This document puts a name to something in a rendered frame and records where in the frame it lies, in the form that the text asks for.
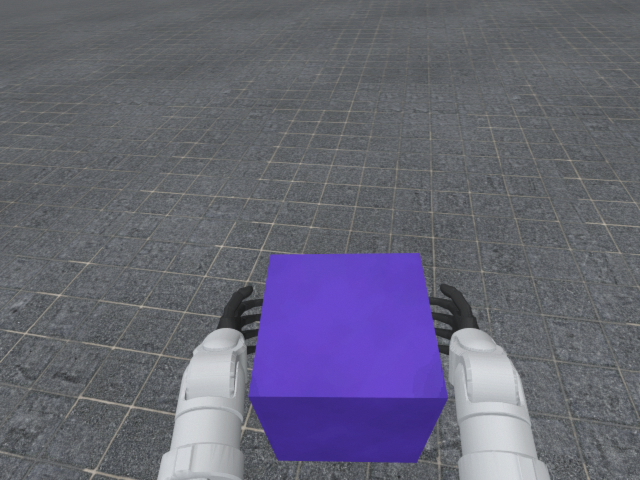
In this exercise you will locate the robot right hand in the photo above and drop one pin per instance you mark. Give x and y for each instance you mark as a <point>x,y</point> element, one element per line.
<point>462,314</point>

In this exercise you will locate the carton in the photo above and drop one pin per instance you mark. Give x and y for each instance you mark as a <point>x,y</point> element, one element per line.
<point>347,366</point>

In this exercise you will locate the robot left hand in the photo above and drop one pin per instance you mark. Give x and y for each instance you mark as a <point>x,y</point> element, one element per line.
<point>235,308</point>

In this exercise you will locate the robot right forearm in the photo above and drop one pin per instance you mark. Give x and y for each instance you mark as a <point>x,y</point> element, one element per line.
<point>495,428</point>

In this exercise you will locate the robot left forearm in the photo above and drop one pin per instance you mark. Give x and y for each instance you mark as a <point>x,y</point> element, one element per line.
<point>207,432</point>

